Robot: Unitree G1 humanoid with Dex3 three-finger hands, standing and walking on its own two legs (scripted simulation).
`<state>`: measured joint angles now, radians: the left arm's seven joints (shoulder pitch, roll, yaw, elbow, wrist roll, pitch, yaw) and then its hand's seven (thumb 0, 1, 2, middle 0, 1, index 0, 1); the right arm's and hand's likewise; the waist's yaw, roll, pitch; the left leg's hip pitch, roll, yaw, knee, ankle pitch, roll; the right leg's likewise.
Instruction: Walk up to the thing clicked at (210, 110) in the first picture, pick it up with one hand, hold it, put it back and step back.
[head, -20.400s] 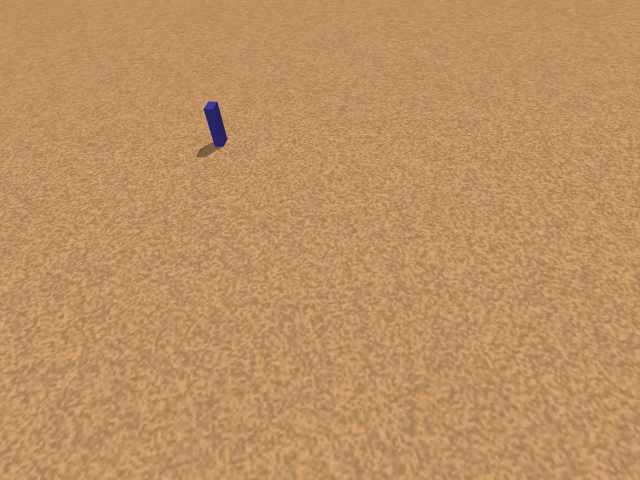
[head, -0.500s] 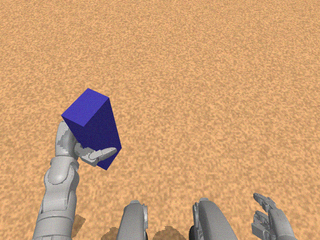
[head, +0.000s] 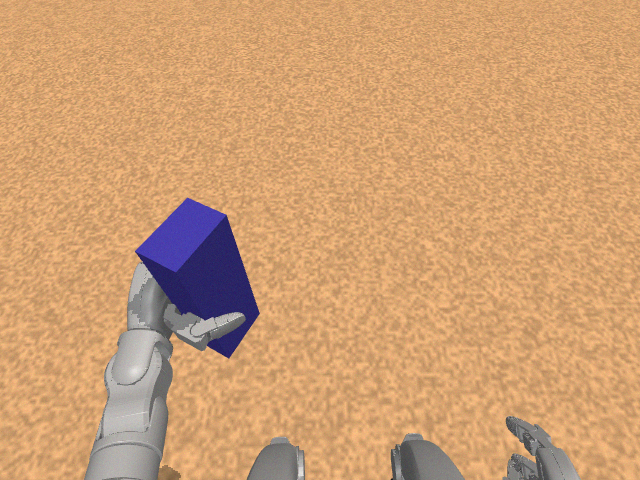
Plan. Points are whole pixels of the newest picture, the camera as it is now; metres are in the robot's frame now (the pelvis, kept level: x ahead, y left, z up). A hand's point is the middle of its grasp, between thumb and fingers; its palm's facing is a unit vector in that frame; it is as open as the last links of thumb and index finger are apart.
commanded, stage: lift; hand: left
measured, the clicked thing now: (211, 289) +0.35 +0.16 +0.03
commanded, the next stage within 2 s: hold in 0.66 s
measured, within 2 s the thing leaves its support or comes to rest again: neither
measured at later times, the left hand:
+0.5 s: hand (207, 264) +0.36 +0.16 +0.07, palm faces -0.06 -1.00 +0.01, open 11.6 cm
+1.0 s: hand (204, 261) +0.36 +0.16 +0.09, palm faces -0.05 -1.00 +0.02, open 11.6 cm
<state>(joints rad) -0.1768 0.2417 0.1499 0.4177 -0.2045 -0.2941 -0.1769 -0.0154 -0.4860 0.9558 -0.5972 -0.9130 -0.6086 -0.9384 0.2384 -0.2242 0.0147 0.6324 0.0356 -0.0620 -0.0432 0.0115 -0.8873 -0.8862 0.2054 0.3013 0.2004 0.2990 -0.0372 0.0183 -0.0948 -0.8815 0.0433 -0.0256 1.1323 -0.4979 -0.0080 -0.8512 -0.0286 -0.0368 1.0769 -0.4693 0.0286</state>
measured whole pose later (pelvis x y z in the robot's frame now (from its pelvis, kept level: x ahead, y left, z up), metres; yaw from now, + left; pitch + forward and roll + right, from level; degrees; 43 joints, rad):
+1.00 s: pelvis +0.02 -0.01 +0.04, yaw +0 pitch +7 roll -1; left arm -0.18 0.22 0.16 0.50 -0.21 -0.33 -0.24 -0.02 -0.48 0.95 -0.59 -0.92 -0.60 -0.95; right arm 0.24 -0.23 0.00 0.66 0.02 -0.04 -0.06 0.01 -0.89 -0.89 0.20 0.30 0.20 0.30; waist -0.03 0.01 -0.04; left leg -0.58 0.05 -0.01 0.88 -0.43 -0.02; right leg -0.56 -0.02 -0.03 0.84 -0.41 0.02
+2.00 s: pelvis +0.02 +0.00 +0.05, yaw +0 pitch +6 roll -1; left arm -0.16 0.22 0.16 0.50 -0.21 -0.34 -0.24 -0.01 -0.49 0.95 -0.58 -0.93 -0.60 -0.96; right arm 0.23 -0.22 0.00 0.67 0.02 -0.04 -0.05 0.01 -0.89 -0.89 0.20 0.30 0.20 0.30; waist -0.02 0.01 -0.03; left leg -0.52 0.04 0.00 0.83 -0.41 -0.01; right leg -0.51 -0.03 -0.03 0.79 -0.38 0.03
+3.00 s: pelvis +0.02 +0.00 +0.05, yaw +0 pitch +6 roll -1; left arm -0.15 0.21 0.15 0.50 -0.21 -0.35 -0.23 -0.01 -0.49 0.95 -0.58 -0.94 -0.60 -0.97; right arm 0.23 -0.22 0.00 0.68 0.02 -0.05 -0.05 0.01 -0.89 -0.89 0.20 0.30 0.20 0.30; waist -0.02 0.01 -0.03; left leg -0.52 0.04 0.00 0.83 -0.41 -0.01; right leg -0.50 -0.03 -0.03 0.79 -0.38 0.03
